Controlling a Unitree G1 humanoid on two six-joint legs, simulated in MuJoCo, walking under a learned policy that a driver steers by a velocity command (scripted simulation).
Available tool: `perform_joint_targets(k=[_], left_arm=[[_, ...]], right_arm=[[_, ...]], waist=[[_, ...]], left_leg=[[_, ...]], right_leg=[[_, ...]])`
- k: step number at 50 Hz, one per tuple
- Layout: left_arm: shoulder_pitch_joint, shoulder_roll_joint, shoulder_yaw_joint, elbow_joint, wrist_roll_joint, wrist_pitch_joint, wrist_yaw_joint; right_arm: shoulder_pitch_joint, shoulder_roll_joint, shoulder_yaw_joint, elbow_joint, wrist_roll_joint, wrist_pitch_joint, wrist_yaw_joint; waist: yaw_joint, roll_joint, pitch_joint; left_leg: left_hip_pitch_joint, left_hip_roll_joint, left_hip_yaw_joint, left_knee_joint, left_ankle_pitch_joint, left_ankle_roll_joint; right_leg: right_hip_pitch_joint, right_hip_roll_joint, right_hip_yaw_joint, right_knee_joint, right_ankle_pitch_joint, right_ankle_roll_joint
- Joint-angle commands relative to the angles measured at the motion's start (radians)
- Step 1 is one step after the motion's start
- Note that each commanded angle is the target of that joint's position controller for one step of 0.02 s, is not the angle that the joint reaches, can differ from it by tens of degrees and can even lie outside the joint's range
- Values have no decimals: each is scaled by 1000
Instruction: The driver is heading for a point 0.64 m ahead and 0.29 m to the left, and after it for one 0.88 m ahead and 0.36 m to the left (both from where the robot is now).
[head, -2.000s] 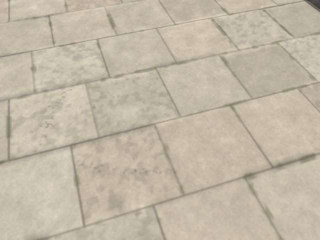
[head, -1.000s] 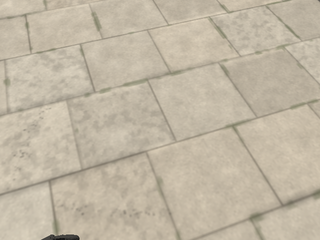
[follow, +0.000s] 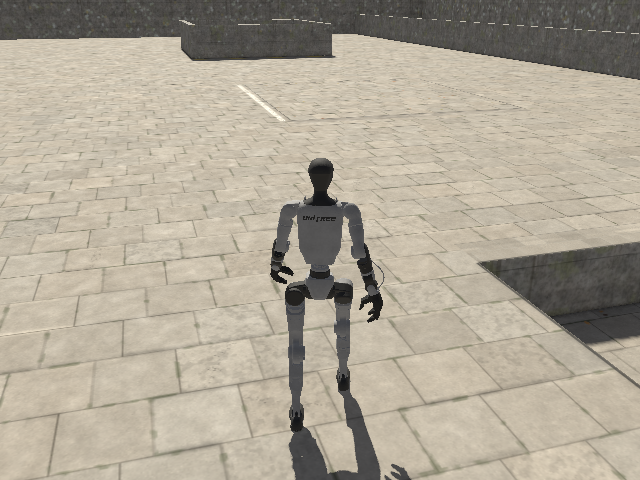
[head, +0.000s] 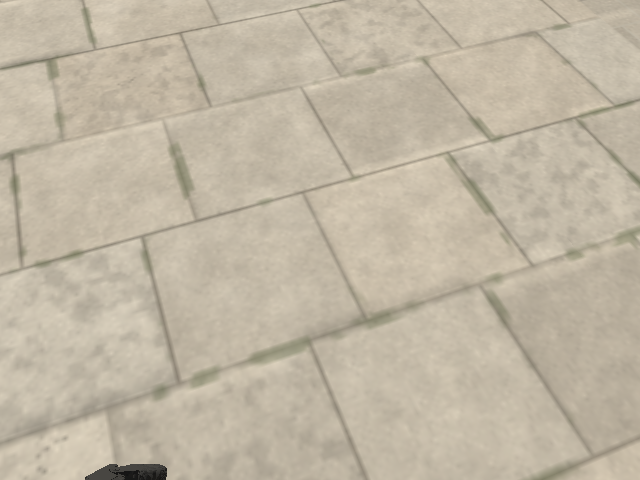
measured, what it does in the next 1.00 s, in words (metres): walks ahead, turning left: right foot, then left foot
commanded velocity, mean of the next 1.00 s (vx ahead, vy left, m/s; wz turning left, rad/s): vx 0.49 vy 0.00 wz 0.51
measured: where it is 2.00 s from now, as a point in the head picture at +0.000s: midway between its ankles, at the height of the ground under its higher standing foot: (219, 398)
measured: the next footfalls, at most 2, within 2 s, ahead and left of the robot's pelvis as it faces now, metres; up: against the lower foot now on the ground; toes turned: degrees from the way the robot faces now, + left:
right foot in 0.02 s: +0.20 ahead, -0.13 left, +0.00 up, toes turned -1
left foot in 0.58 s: +0.44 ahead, +0.17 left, +0.00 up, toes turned +22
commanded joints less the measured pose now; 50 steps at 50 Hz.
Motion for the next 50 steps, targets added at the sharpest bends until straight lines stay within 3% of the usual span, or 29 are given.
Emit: perform_joint_targets(k=[1, 2, 3, 4, 5, 6, 7, 9, 10, 13, 18, 23, 24, 26, 27, 28, 29, 30, 31, 32, 33, 34, 35, 36, 38, 40, 44, 46, 50], left_arm=[[213, 194, 72, 7, 1, -25, 9], [401, 271, 93, 38, 18, -24, 20], [442, 317, 99, 57, 25, -15, 17], [420, 215, 73, 45, 17, -16, 17], [339, 164, 57, 32, 12, -18, 21], [265, 139, 49, 21, 14, -21, 20], [216, 114, 44, 21, 21, -24, 18], [180, 89, 38, 31, 32, -29, 18], [182, 95, 42, 38, 30, -32, 20], [201, 131, 54, 54, 33, -34, 36], [237, 163, 63, 60, 30, -20, 54], [326, 194, 74, 80, 10, 10, 58], [329, 201, 77, 81, 6, 18, 58], [305, 229, 85, 69, -1, 31, 61], [292, 244, 89, 62, -5, 39, 63], [271, 252, 90, 55, -9, 47, 64], [268, 241, 84, 46, -7, 47, 66], [300, 126, 52, 8, 34, 33, 62], [324, 81, 27, -39, 18, -13, 48], [189, 164, 47, -65, -25, -45, 35], [158, 164, 46, -76, -35, -61, 31], [167, 158, 48, -54, -12, -64, 40], [180, 174, 60, -45, 7, -54, 45], [197, 178, 64, -43, 11, -38, 43], [193, 150, 62, -56, 24, -15, 43], [125, 130, 56, -83, 32, -5, 48], [-18, 102, 41, -128, 24, -12, 37], [-70, 105, 37, -150, 14, -18, 28], [-71, 151, 50, -175, 22, -34, 14]], right_arm=[[-47, -157, -28, -55, -2, 4, -7], [-44, -112, -9, -85, -20, 3, -6], [95, 22, 24, -88, -4, -16, -1], [47, -94, -2, -74, 21, -29, 0], [-36, -142, -18, -102, 36, -35, -1], [-79, -136, -20, -110, 31, -33, -8], [-101, -124, -27, -114, 19, -26, -12], [-68, -79, -30, -112, 20, 2, -8], [-71, -60, -29, -120, 21, 14, -7], [-132, -59, -34, -158, 11, 34, -6], [-270, -46, -25, -211, 4, 25, 21], [-425, -37, -10, -293, 5, 25, 54], [-435, -42, -11, -307, 6, 26, 61], [-405, -73, -25, -323, 7, 30, 69], [-344, -99, -39, -317, 9, 33, 70], [-220, -139, -63, -291, 13, 33, 67], [-52, -208, -100, -246, 14, 37, 51], [11, -315, -125, -226, 13, 44, 29], [-10, -338, -114, -267, 0, 23, 38], [-6, -245, -87, -264, -8, 10, 47], [-49, -204, -76, -262, -5, -1, 46], [-129, -174, -67, -279, 0, -6, 44], [-186, -140, -56, -295, -4, -7, 41], [-207, -129, -49, -308, -12, -8, 36], [-190, -152, -54, -307, -7, -13, 25], [-156, -181, -61, -301, -4, -13, 9], [-105, -182, -61, -291, 1, -3, -6], [-78, -187, -62, -281, 3, 0, -6], [-50, -181, -63, -272, 3, 27, -21]], waist=[[185, 106, -113], [242, 1, -278], [166, -271, -400], [197, -182, -358], [185, -135, -214], [154, -61, -137], [128, -47, -82], [81, -77, -47], [73, -69, -31], [68, -30, 12], [104, -9, 47], [157, 2, 94], [151, -6, 92], [110, -42, 47], [68, -62, 1], [-6, -59, -65], [-87, -18, -152], [-41, 210, -207], [16, 269, -369], [-40, 134, -305], [-16, 116, -189], [34, 33, -129], [69, 39, -93], [94, 54, -87], [105, 52, -75], [91, 55, -47], [36, 106, -12], [14, 122, -2], [24, 149, -23]], left_leg=[[-114, 216, -111, 285, 726, 116], [-327, 136, -62, 600, 450, 76], [-698, -26, -59, 922, -199, 18], [-785, 26, -180, 1050, -231, 26], [-843, 72, -162, 1070, -144, 37], [-807, 122, -141, 1041, -50, 38], [-765, 152, -140, 995, 11, 37], [-679, 185, -142, 950, 70, 40], [-681, 193, -137, 935, 82, 38], [-761, 199, -146, 856, 190, 23], [-774, 178, -83, 591, 397, 13], [-818, 153, -3, 441, 343, 41], [-809, 141, 14, 426, 302, 53], [-706, 85, 68, 413, 206, 87], [-612, 44, 95, 416, 157, 109], [-447, -3, 114, 373, 167, 140], [-166, -22, 65, 310, 225, 181], [114, 209, -330, 278, 213, 274], [309, 385, -882, 93, 56, 451], [292, 363, -796, 37, 82, 384], [172, 325, -632, 46, 156, 343], [19, 276, -513, 48, 242, 304], [-100, 241, -432, 36, 339, 283], [-171, 222, -401, 14, 381, 278], [-241, 205, -358, -10, 460, 286], [-276, 183, -317, -24, 478, 279], [-315, 126, -273, -14, 345, 219], [-320, 133, -296, -6, 292, 204], [-217, 147, -374, 170, 466, 160]], right_leg=[[363, 30, -19, -19, -33, -51], [682, -160, 182, 14, -46, -113], [968, -382, 631, -111, -232, -250], [912, -356, 672, -176, -345, -223], [784, -331, 510, -194, -326, -175], [638, -297, 394, -227, -252, -149], [521, -266, 306, -265, -192, -135], [408, -226, 175, -326, -132, -123], [384, -224, 131, -347, -98, -130], [380, -223, 29, -380, -19, -139], [433, -197, -122, -391, 49, -115], [599, -243, -188, -335, 129, -103], [629, -252, -200, -306, 190, -95], [660, -257, -231, -194, 492, -74], [662, -254, -242, -89, 653, -63], [628, -232, -261, 85, 728, -43], [475, -191, -272, 334, 591, 0], [112, -81, -263, 684, -128, 53], [-156, 95, -15, 914, -613, 76], [-272, 42, 88, 937, -542, 52], [-296, -2, 76, 869, -449, 26], [-227, -48, 79, 781, -376, 24], [-152, -73, 80, 702, -335, 30], [-92, -85, 84, 668, -308, 38], [-63, -78, 66, 584, -271, 70], [-87, -59, 53, 462, -177, 97], [-37, 2, 47, 156, 63, 105], [4, 27, 43, 75, 114, 99], [55, 73, 59, -24, 51, 67]])
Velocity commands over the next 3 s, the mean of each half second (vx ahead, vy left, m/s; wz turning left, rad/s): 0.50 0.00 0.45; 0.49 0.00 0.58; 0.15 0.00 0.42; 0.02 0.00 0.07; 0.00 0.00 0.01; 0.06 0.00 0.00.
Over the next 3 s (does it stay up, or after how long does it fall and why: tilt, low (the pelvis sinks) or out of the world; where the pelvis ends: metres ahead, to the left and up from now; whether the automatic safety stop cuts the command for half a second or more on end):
stays up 0.68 0.22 0.00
